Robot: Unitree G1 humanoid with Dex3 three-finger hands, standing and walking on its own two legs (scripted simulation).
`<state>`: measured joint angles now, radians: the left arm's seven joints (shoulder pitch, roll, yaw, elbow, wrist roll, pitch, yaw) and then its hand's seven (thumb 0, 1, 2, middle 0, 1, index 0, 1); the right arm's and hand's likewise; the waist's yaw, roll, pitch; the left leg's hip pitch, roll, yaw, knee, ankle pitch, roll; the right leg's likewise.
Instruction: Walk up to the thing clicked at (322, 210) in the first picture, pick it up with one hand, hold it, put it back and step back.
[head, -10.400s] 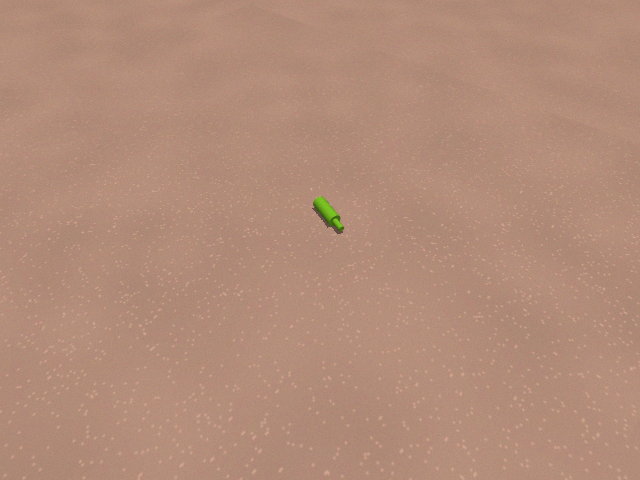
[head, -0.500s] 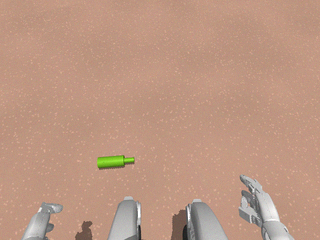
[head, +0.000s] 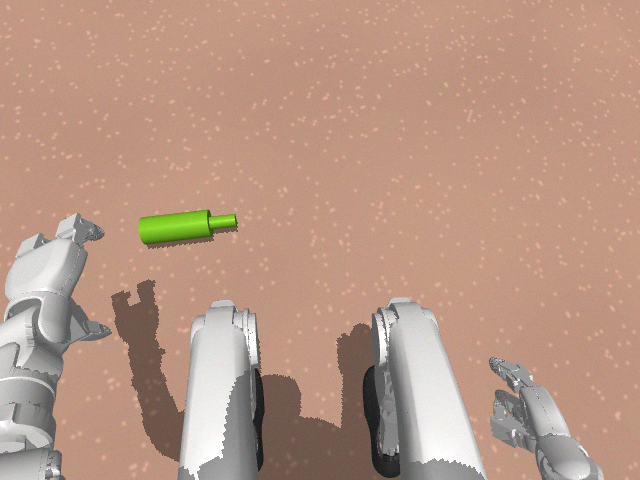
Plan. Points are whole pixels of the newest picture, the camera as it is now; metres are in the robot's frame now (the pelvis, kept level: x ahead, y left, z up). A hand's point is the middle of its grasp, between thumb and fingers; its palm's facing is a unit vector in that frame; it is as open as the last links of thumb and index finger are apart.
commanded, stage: rise first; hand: left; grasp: from above
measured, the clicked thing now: (190, 225) +0.51 +0.27 -0.42
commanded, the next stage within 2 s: none
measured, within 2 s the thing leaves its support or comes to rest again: neither
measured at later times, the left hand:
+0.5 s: hand (108, 249) +0.41 +0.34 -0.22, palm faces -0.42 -0.08 -0.90, open 14.3 cm
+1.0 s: hand (125, 235) +0.45 +0.33 -0.26, palm faces -0.43 -0.06 -0.90, open 14.1 cm
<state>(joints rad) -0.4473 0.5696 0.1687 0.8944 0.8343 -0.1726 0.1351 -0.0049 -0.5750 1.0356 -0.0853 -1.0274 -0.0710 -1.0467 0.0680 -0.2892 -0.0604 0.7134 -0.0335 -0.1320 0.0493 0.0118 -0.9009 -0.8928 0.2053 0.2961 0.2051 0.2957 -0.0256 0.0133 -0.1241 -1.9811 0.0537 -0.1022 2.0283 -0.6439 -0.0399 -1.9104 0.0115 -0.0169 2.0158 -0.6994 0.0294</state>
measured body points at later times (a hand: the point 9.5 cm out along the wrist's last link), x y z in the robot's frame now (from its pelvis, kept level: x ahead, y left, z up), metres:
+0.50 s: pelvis -0.01 +0.02 -0.08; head +0.21 +0.08 +0.31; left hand +0.43 +0.34 -0.17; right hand +0.06 -0.27 -0.19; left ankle +0.09 +0.14 -0.41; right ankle +0.08 -0.13 -0.41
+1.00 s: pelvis +0.00 +0.01 -0.11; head +0.24 +0.07 +0.27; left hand +0.47 +0.34 -0.21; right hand +0.05 -0.27 -0.22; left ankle +0.09 +0.14 -0.41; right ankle +0.08 -0.13 -0.41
